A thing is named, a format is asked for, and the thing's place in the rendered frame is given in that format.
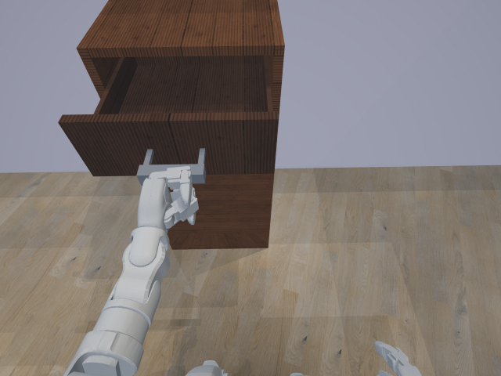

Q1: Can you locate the left robot hand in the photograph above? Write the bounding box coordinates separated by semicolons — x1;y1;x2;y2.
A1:
138;166;199;234

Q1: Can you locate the right robot hand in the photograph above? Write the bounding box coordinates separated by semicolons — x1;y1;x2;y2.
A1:
374;341;423;376

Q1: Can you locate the drawer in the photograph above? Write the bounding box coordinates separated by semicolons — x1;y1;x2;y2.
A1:
58;55;279;176

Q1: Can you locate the left robot shin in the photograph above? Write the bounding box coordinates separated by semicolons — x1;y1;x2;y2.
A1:
203;360;219;367

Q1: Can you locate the cabinet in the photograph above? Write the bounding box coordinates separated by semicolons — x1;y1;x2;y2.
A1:
76;0;285;250

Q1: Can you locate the left robot forearm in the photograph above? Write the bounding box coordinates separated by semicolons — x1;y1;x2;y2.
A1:
63;226;170;376

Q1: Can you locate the handle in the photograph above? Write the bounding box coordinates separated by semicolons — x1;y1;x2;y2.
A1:
136;148;206;184

